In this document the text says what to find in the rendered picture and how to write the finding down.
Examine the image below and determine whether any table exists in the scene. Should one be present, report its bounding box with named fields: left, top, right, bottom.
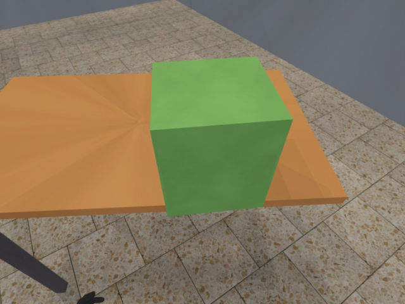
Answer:
left=0, top=70, right=347, bottom=293

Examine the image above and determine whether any robot left hand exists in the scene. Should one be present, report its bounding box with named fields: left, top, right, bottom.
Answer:
left=77, top=291, right=104, bottom=304

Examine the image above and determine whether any carton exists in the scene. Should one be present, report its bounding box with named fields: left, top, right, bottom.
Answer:
left=150, top=56, right=293, bottom=217

